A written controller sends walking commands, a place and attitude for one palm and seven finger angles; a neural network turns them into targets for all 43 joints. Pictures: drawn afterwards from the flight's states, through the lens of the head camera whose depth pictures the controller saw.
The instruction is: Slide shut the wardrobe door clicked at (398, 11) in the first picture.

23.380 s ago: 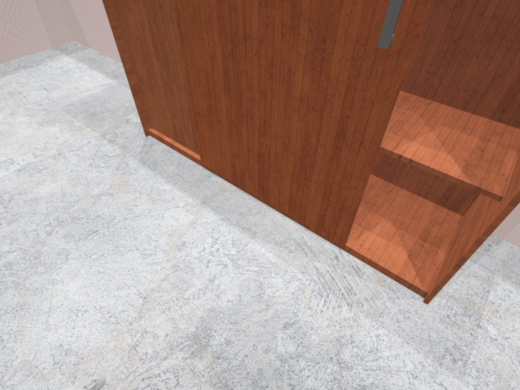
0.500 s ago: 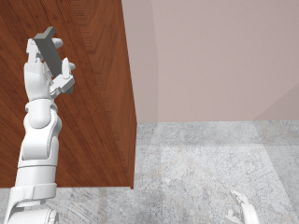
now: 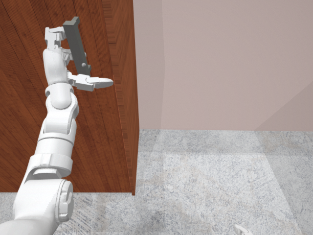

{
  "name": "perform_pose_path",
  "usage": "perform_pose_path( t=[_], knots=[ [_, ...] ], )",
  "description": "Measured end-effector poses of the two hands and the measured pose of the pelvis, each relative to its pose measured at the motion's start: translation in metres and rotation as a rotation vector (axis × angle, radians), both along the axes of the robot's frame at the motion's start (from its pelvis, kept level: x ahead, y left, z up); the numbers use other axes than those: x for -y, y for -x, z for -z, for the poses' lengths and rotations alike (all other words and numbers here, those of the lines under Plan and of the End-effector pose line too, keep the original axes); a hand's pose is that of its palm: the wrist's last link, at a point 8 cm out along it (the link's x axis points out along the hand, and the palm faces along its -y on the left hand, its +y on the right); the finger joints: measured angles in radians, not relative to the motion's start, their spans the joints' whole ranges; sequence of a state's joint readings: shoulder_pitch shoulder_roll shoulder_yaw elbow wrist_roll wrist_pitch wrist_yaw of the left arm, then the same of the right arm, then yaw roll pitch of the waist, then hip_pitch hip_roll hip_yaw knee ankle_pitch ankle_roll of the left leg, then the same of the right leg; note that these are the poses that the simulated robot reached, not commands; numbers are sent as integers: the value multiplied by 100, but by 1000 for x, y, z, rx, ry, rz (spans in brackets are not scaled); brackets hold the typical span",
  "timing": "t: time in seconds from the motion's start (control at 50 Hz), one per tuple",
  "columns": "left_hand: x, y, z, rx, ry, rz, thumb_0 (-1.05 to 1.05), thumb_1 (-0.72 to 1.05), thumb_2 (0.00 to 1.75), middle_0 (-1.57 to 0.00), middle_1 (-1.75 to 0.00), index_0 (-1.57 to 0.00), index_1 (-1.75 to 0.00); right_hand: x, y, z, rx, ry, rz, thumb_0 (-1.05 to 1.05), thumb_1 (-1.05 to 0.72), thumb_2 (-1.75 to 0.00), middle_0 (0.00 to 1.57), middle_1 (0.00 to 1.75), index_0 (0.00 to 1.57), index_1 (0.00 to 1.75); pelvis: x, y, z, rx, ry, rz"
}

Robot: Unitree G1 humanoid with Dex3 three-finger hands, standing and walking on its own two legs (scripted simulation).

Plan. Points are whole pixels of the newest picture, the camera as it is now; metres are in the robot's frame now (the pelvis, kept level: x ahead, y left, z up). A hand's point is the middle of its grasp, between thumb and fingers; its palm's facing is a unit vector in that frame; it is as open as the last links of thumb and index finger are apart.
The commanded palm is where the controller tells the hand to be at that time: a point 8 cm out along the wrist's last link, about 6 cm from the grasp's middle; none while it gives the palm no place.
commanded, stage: loosen the grip on the handle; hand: left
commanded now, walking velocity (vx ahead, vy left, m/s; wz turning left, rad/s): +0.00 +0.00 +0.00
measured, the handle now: (80, 50) +0.48 +0.22 +0.24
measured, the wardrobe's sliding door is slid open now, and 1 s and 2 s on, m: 0.00 0.00 0.00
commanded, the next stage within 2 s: slip the hand off the handle in 0.18 s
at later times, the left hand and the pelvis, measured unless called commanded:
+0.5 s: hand (77, 63) +0.44 +0.22 +0.23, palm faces +0.28 -0.95 -0.10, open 14.7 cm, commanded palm +0.39 +0.28 +0.22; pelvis +0.05 +0.02 +0.00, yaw -1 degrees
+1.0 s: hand (42, 68) +0.41 +0.29 +0.23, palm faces +0.33 -0.94 -0.10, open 14.7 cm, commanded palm +0.35 +0.33 +0.22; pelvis +0.08 +0.01 +0.00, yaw +0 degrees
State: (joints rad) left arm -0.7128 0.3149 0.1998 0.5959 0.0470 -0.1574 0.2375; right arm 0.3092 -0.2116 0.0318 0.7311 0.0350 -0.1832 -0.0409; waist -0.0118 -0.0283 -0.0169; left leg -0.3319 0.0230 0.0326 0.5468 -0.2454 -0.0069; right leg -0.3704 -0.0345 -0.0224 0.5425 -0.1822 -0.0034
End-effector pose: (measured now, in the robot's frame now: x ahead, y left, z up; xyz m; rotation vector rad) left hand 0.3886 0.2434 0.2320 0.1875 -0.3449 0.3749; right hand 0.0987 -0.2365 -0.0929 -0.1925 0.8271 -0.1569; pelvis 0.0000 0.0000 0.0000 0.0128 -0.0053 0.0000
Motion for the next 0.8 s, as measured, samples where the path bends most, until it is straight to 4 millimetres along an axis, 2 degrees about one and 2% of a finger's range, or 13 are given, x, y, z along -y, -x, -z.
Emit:
perform_pose_path(
  t=[0.1, 0.2, 0.28, 0.4, 0.52, 0.58, 0.72, 0.8],
  knots=[
    [-9, -4, 0, -5, -52, 60, 0, -48, 24, -36, -127, -17, -120, 4, 20, 5, -43, 29, 46, 2, -90, -90, 21, 30, 21, 30, -6, -1, 1, 2, 8, 17],
    [-13, -7, 5, 14, 19, 111, -1, -53, 21, -35, -125, -22, -118, 7, 16, 2, -44, 63, 55, 2, -90, -90, 20, 30, 20, 30, -11, -8, 0, 1, 12, 21],
    [-12, -7, 9, 45, 31, 105, -1, -55, 20, -35, -124, -23, -116, 5, -4, -2, -9, 78, 34, 2, -90, -90, 20, 30, 20, 30, -15, -16, 2, 1, 16, 16],
    [-16, -10, 6, 57, -26, 95, -1, -56, 20, -42, -128, -24, -115, -7, -50, -10, 58, 67, -7, 2, -90, -90, 20, 30, 20, 30, -19, -32, 0, -12, 15, 18],
    [-26, -13, 3, 34, 7, 117, -1, -56, 20, -48, -128, -25, -115, -20, -95, -18, 110, 37, -31, 2, -90, -90, 20, 30, 20, 30, -18, -52, -4, -16, 17, 25],
    [-38, -10, 4, 14, 31, 78, -1, -56, 20, -47, -127, -25, -115, -23, -111, -21, 125, 21, -40, 2, -90, -90, 20, 30, 20, 30, -16, -59, -5, -18, 17, 29],
    [-87, 12, 15, -43, 28, -82, -1, -56, 20, -35, -119, -25, -115, -21, -130, -18, 100, 18, -74, 1, -90, -90, 21, 30, 20, 30, -10, -71, -4, -28, 20, 15],
    [-98, 22, 10, -7, 1, -67, -1, -56, 20, -30, -117, -25, -115, -15, -131, -14, 66, 43, -91, 2, -90, -90, 21, 30, 21, 30, -8, -74, -3, -32, 24, -3]
  ],
)
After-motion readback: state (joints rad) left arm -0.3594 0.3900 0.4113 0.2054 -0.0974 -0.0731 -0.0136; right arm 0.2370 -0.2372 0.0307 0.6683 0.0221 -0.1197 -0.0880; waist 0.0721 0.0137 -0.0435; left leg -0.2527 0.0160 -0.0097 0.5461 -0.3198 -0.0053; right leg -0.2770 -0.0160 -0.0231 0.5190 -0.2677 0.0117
